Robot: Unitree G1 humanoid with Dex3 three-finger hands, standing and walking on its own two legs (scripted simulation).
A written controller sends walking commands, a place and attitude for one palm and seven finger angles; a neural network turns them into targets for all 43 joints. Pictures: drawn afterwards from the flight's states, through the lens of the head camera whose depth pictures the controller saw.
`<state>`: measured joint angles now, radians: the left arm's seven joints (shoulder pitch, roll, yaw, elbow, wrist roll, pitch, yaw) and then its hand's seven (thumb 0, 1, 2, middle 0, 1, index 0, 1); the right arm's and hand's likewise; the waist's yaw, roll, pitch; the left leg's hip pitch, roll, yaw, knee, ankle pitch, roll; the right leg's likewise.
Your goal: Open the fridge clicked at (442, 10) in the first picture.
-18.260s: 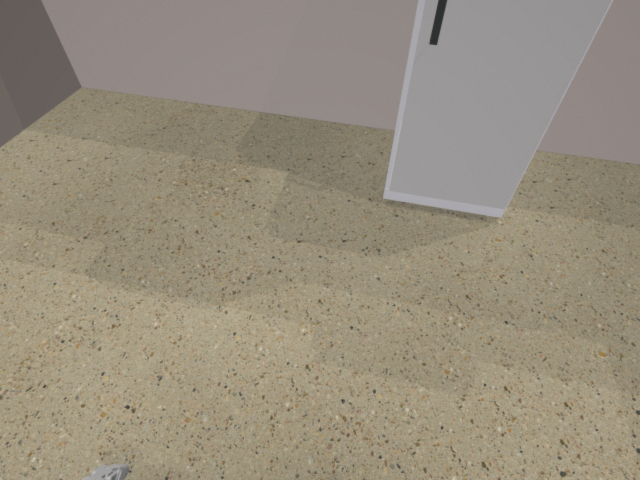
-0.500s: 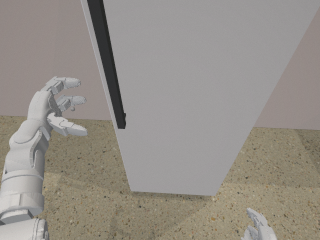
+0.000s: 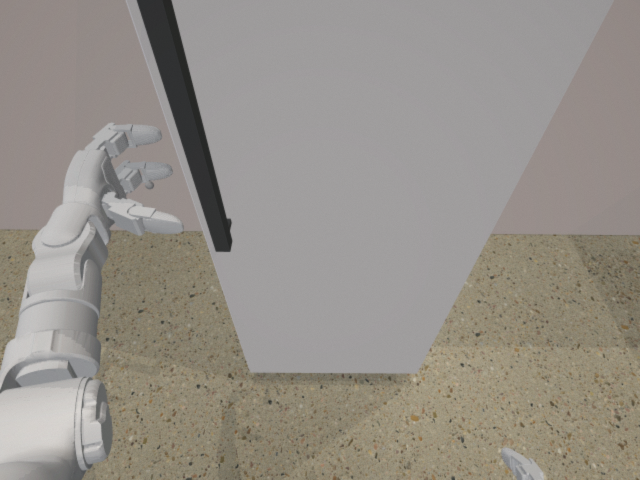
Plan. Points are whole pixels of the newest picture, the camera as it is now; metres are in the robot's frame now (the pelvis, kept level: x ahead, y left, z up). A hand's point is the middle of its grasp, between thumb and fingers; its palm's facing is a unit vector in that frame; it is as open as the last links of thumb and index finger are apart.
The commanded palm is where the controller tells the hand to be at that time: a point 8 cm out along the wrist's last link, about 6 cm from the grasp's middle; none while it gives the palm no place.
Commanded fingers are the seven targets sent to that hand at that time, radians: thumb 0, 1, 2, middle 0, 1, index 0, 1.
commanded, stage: move the hooked fingers beside the handle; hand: left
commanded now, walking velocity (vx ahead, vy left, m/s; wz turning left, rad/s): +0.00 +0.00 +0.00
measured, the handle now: (199, 136) +0.48 +0.17 +0.18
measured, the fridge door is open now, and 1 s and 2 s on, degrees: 0 0 0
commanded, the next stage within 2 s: feel for the door with the fingertips in 0.84 s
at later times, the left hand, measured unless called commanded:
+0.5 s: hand (149, 186) +0.42 +0.22 +0.15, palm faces +0.06 -1.00 -0.02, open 14.0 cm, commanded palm +0.40 +0.27 +0.15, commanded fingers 0.00 -0.50 0.30 -0.30 -1.20 -0.30 -1.20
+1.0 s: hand (147, 191) +0.41 +0.22 +0.15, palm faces +0.06 -1.00 -0.03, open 14.0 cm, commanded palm +0.39 +0.26 +0.15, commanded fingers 0.00 -0.50 0.30 -0.30 -1.20 -0.30 -1.20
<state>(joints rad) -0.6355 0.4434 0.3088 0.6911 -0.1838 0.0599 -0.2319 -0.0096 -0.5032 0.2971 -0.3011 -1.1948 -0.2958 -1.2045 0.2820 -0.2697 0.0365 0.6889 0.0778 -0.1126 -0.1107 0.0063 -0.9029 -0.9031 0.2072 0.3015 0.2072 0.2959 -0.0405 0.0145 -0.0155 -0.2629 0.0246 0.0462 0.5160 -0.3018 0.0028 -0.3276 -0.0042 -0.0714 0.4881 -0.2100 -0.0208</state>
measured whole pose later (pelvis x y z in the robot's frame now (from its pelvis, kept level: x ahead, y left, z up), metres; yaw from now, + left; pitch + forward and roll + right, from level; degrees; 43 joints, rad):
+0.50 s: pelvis +0.00 +0.00 +0.00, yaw +0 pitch +4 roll -1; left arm -0.64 0.44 0.31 0.72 -0.19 0.02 -0.24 -0.01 -0.50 0.30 -0.30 -1.19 -0.30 -1.20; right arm 0.31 -0.28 0.02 0.69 0.08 -0.10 -0.11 0.01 -0.90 -0.90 0.21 0.30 0.21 0.30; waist -0.04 0.01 -0.03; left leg -0.29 0.03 0.04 0.54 -0.32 0.01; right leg -0.35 0.00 -0.07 0.50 -0.22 -0.02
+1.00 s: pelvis +0.00 +0.01 +0.00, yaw +0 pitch +3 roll -1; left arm -0.61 0.42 0.28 0.68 -0.19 0.03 -0.23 -0.01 -0.50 0.30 -0.30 -1.19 -0.30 -1.20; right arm 0.29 -0.27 0.03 0.68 0.08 -0.09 -0.11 0.01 -0.90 -0.90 0.21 0.30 0.21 0.30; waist -0.03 0.02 -0.03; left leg -0.27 0.02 0.04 0.53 -0.31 0.01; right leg -0.33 -0.01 -0.07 0.49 -0.22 -0.01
